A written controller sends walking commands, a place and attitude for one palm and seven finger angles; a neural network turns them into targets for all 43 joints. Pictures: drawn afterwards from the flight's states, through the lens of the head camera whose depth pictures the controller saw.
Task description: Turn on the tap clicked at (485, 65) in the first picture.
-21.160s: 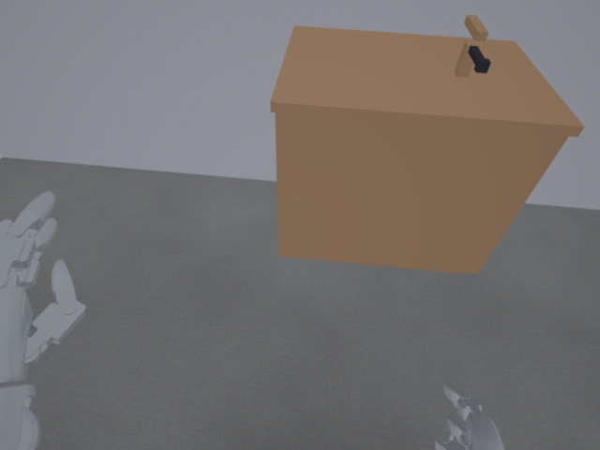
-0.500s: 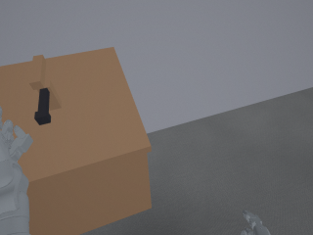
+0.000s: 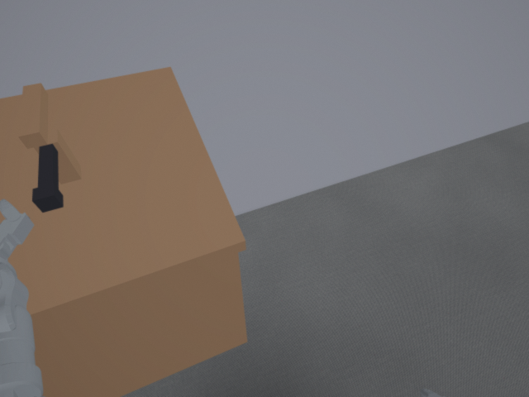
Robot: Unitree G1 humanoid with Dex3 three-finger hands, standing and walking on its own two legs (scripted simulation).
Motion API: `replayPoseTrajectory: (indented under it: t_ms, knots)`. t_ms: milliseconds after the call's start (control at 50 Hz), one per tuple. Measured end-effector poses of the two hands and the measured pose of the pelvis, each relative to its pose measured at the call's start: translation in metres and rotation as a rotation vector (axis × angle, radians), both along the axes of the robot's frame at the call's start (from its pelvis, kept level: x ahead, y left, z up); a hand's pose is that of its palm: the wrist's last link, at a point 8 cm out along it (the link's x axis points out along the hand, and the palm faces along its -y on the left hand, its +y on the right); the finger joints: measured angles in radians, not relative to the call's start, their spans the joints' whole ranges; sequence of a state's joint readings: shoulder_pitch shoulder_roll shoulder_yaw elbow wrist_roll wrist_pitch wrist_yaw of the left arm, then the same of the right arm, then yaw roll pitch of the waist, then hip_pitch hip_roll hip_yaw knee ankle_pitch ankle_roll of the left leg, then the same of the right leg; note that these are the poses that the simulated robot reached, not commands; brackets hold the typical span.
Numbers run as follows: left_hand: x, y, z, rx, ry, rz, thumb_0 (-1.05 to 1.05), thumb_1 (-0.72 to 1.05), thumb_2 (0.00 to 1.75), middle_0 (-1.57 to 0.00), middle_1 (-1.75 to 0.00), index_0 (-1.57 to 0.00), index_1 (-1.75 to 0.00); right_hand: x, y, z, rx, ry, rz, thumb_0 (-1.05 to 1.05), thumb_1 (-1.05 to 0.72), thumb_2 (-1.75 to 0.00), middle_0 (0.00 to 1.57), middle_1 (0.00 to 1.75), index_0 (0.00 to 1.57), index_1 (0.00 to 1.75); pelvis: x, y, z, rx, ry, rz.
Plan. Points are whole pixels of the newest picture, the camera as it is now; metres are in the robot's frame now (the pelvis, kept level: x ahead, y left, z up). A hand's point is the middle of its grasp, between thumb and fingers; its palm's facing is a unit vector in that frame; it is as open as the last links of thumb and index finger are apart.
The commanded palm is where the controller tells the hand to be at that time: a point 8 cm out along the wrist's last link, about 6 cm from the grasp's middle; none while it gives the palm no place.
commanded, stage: reach beside the lever's end, fingers flat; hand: left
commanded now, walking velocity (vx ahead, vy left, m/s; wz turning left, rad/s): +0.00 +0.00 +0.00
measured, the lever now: (48, 198) +0.37 +0.34 +0.10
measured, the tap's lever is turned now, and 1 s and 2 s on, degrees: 0 2 29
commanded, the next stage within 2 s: push the lever round in 0.14 s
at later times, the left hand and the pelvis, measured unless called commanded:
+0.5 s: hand (28, 222) +0.33 +0.35 +0.10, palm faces +0.61 -0.79 -0.07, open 7.8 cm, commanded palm +0.28 +0.37 +0.10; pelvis +0.00 +0.01 +0.00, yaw +1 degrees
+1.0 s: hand (49, 217) +0.34 +0.32 +0.10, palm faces +0.61 -0.79 -0.07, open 7.8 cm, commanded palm +0.29 +0.35 +0.10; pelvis +0.00 +0.00 +0.00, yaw +1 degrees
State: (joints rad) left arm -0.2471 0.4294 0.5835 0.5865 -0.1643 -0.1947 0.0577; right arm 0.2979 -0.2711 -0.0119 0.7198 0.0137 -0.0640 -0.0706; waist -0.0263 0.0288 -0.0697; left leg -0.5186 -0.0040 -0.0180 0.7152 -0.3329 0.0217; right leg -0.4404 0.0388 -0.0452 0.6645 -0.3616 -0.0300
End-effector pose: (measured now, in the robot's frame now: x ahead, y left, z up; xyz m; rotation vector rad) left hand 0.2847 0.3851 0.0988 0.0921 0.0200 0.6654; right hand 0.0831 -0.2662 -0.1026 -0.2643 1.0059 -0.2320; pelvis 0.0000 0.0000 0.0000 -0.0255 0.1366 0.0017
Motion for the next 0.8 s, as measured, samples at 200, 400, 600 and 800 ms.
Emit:
replayPoseTrajectory:
  t_ms: [200, 400, 600, 800]
  knots:
    - [-0.008, 0.003, 0.000, 0.001, -0.018, 0.012, 0.02, 0.90, 0.90, -0.15, -0.15, -0.15, -0.15, 0.015, 0.012, 0.001, 0.004, -0.029, 0.026, 0.01, -0.91, -0.90, 0.20, 0.30, 0.20, 0.30, 0.000, 0.005, 0.000, -0.004, -0.007, 0.008]
    - [-0.009, 0.000, 0.001, -0.015, -0.017, -0.007, 0.02, 0.90, 0.90, -0.15, -0.15, -0.15, -0.15, 0.044, 0.025, 0.008, 0.020, -0.106, 0.071, 0.01, -0.91, -0.90, 0.20, 0.30, 0.20, 0.30, 0.000, 0.008, 0.000, -0.005, -0.014, 0.016]
    - [0.000, -0.015, 0.000, -0.017, -0.018, -0.016, 0.02, 0.90, 0.90, -0.15, -0.15, -0.15, -0.15, 0.051, 0.029, 0.008, 0.025, -0.115, 0.085, 0.01, -0.91, -0.90, 0.20, 0.30, 0.20, 0.30, 0.000, 0.008, 0.000, -0.004, -0.017, 0.019]
    - [0.007, -0.021, 0.000, -0.016, -0.010, -0.008, 0.02, 0.90, 0.90, -0.15, -0.15, -0.15, -0.15, 0.037, 0.021, 0.005, 0.026, -0.076, 0.053, 0.01, -0.91, -0.90, 0.20, 0.30, 0.20, 0.30, 0.002, 0.004, 0.001, -0.003, -0.015, 0.010]
